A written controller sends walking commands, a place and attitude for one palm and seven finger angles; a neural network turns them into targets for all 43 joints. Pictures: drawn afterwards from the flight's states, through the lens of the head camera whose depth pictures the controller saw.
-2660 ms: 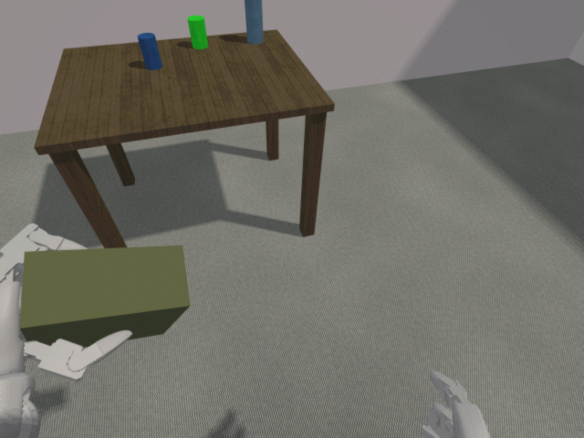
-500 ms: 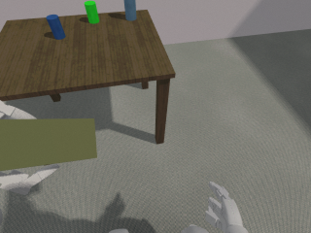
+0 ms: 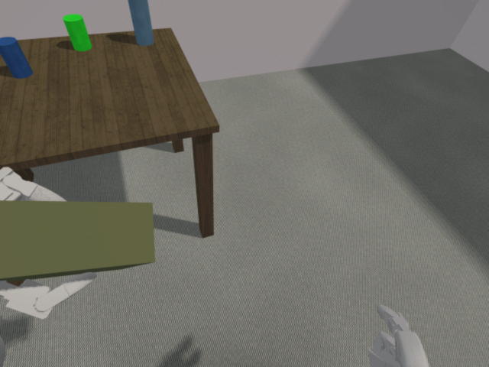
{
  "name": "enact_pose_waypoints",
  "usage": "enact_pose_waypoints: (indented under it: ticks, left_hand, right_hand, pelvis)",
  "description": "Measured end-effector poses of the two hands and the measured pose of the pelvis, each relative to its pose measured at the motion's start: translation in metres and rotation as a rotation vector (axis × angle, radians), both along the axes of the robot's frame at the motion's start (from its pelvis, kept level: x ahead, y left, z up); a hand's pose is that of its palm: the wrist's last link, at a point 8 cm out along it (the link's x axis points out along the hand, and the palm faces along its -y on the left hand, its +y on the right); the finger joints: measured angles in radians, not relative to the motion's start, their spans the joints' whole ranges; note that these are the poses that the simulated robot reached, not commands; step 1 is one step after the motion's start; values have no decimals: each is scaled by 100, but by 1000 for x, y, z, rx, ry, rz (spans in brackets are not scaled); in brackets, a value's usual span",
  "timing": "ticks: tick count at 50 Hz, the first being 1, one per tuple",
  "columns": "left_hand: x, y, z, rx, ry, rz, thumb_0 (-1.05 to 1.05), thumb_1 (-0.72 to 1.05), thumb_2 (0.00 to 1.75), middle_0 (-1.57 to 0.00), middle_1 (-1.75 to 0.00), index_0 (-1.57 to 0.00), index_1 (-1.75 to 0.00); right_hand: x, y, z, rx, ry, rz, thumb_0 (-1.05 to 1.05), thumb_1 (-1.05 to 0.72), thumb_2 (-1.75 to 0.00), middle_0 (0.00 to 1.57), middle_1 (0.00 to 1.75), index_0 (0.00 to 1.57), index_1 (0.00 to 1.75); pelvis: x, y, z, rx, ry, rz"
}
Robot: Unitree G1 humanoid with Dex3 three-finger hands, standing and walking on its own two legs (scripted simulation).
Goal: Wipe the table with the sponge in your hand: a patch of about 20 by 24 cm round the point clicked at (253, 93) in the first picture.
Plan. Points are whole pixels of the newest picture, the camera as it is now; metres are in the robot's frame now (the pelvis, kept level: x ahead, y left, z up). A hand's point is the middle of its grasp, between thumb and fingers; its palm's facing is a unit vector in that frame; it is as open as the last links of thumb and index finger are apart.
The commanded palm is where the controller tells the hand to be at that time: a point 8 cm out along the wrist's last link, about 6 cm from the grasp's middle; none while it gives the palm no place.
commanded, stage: take the last steps up to it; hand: left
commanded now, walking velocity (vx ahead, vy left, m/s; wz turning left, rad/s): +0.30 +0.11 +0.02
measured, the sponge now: (97, 242) +0.23 +0.19 +0.16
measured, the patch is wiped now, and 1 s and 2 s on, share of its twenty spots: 0.00 0.00 0.00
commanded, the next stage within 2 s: come to a stop and stand still in 1.98 s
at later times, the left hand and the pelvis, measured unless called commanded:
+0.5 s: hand (61, 229) +0.23 +0.23 +0.17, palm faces +0.36 -0.81 -0.47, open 10.7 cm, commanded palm +0.18 +0.27 +0.18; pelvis +0.02 -0.01 +0.01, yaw +1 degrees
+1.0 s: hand (79, 158) +0.34 +0.25 +0.17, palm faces +0.40 -0.76 -0.51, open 10.7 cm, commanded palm +0.29 +0.29 +0.18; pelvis +0.13 +0.01 -0.01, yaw +0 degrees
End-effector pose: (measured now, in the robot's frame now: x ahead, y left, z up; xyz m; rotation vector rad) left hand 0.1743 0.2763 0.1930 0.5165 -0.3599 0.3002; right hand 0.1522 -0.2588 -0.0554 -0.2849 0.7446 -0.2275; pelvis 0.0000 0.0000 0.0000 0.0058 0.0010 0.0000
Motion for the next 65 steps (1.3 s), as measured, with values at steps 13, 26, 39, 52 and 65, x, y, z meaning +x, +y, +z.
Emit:
enact_pose_waypoints:
  ticks: [13,26,39,52,65]
  left_hand:
    - [12,-20,-18,-41,72,93,-1,-53,100,-67,-136,-67,-136]
    - [24,0,-5,8,77,56,-1,-53,100,-67,-136,-67,-136]
    - [83,29,-2,-52,20,40,-1,-53,100,-67,-136,-67,-137]
    - [138,8,-10,35,82,105,-1,-53,100,-67,-136,-67,-137]
    - [190,1,6,45,87,-7,-1,-53,100,-67,-136,-67,-137]
  right_hand:
    - [-21,25,-54,179,81,38,1,-90,-90,20,30,20,30]
    - [8,3,-24,40,111,15,1,-90,-90,20,30,20,30]
    - [76,77,-11,140,-28,55,1,-90,-90,20,30,20,30]
    - [124,49,-61,184,80,63,1,-90,-90,21,30,20,30]
    - [173,6,-16,25,78,1,1,-90,-90,20,30,20,30]
  pelvis:
    - [7,-20,-7,-34,-24,14]
    - [28,-3,6,6,4,14]
    - [74,28,7,-24,4,-9]
    - [132,2,-11,-13,-16,10]
    - [182,12,9,27,15,-1]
